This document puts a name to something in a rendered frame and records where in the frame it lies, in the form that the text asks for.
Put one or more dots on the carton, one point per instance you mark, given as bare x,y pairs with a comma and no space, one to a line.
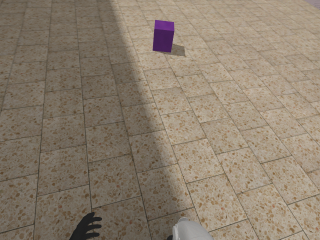
163,36

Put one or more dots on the robot right shin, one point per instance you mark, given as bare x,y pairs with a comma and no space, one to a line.
181,219

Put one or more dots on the robot right thigh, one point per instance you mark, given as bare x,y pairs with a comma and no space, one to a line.
190,230

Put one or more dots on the left robot hand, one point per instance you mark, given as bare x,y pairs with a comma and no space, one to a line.
80,233

